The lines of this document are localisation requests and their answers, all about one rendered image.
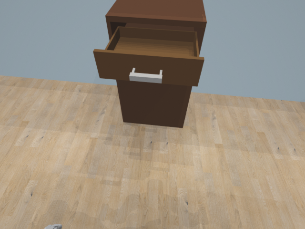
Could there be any cabinet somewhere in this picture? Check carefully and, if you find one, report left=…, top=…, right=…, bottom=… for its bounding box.
left=105, top=0, right=207, bottom=128

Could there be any drawer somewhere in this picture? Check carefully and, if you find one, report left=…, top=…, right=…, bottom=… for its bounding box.
left=93, top=26, right=204, bottom=86

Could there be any handle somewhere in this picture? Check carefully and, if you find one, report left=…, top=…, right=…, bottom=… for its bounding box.
left=129, top=68, right=163, bottom=83

